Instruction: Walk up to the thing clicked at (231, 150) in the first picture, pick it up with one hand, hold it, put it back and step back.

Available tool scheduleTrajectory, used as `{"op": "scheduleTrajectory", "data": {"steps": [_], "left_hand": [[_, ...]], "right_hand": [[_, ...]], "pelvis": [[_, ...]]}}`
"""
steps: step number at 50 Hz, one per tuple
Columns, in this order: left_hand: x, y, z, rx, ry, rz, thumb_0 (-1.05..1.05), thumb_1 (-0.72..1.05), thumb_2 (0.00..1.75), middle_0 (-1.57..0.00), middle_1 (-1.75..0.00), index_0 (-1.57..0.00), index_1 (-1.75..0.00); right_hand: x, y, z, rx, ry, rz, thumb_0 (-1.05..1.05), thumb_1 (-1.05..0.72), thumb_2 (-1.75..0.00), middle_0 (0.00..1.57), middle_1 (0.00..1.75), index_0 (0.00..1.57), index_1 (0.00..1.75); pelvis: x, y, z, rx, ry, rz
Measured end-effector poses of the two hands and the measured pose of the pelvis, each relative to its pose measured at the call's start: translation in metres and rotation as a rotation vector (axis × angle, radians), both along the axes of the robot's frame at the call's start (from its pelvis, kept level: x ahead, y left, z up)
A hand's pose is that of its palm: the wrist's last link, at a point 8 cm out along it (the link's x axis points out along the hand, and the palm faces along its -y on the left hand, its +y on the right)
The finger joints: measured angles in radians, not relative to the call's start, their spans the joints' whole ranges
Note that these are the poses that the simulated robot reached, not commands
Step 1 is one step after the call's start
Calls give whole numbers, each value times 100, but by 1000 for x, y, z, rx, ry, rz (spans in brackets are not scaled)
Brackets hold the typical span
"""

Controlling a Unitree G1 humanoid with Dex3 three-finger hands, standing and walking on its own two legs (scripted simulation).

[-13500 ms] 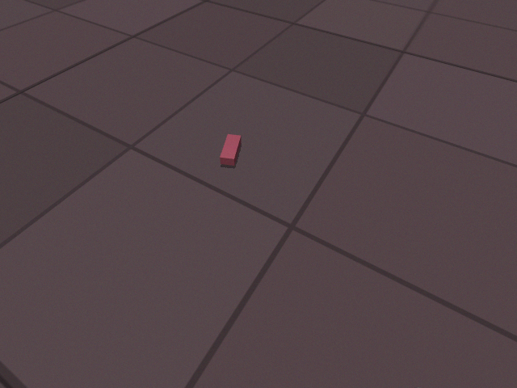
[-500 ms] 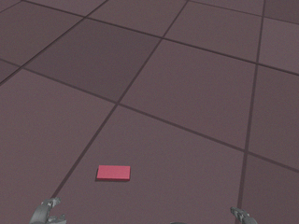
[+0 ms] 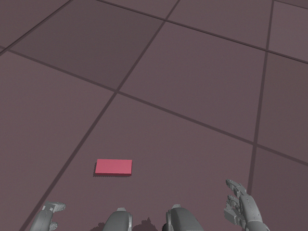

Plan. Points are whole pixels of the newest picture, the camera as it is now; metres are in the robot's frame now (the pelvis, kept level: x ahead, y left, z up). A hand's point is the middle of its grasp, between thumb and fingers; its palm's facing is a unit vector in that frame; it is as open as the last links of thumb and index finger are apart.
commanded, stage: rise first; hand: left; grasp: from above
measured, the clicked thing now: (114, 167) +0.46 +0.18 -0.67
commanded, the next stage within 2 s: none
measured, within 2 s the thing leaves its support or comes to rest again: neither
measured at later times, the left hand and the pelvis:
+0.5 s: hand (79, 205) +0.22 +0.25 -0.30, palm faces -0.44 -0.55 -0.71, open 14.0 cm; pelvis -0.05 -0.01 -0.15, yaw +0 degrees
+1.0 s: hand (91, 180) +0.34 +0.25 -0.44, palm faces -0.48 -0.13 -0.87, open 13.9 cm; pelvis -0.09 +0.00 -0.30, yaw -2 degrees
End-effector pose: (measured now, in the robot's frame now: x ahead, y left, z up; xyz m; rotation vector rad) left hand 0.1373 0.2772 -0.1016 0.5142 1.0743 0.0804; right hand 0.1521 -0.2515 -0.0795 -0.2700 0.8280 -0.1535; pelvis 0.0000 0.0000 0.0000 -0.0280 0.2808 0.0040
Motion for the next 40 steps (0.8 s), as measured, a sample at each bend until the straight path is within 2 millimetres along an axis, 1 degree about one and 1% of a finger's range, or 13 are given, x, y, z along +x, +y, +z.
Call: {"op": "scheduleTrajectory", "data": {"steps": [7, 11, 15, 20, 23, 26, 32, 36, 40], "left_hand": [[-6, 0, -15, 37, 8, -44, 0, -56, 99, -8, -107, -7, -108], [0, 2, -32, 81, 8, -109, 0, -56, 98, -8, -107, -8, -108], [17, 4, -62, 145, -11, -204, 0, -55, 98, -7, -108, -8, -109], [52, 0, -105, 226, -71, -337, 0, -54, 98, -7, -109, -8, -109], [75, -3, -129, 278, -112, -414, 0, -54, 98, -7, -109, -8, -109], [96, -6, -153, 326, -141, -484, 0, -53, 98, -7, -110, -8, -109], [132, -10, -196, 419, -183, -626, 0, -53, 99, -8, -109, -9, -109], [152, -13, -221, 466, -204, -705, 0, -51, 99, -8, -109, -9, -108], [169, -15, -244, 499, -228, -773, 0, -49, 99, -8, -108, -9, -107]], "right_hand": [[10, 11, -14, 10, -55, 33, 1, -89, -90, 20, 30, 21, 30], [12, 13, -30, 11, -78, 57, 1, -89, -90, 20, 30, 21, 30], [10, 8, -59, 4, -83, 81, 1, -88, -89, 20, 30, 21, 30], [-1, -4, -110, -10, -46, 86, 1, -87, -89, 20, 30, 21, 30], [-12, -13, -143, -15, -4, 74, 1, -88, -89, 20, 30, 21, 30], [-27, -20, -177, -16, 49, 64, 1, -89, -90, 20, 30, 21, 30], [-69, -29, -240, -7, 177, 37, 1, -90, -90, 20, 30, 21, 30], [-100, -32, -273, -2, 262, 21, 1, -90, -90, 20, 30, 21, 30], [-130, -33, -297, -5, 335, -1, 1, -89, -90, 20, 30, 21, 30]], "pelvis": [[-6, 3, -20, -7, 45, 2], [-12, 2, -37, -7, 82, 5], [-22, 0, -65, -2, 132, 6], [-35, -3, -107, 4, 196, 4], [-42, -5, -133, 6, 231, 1], [-50, -7, -158, 6, 263, -1], [-67, -10, -205, 5, 303, -3], [-76, -11, -232, 0, 313, -6], [-85, -11, -256, -8, 313, -10]]}}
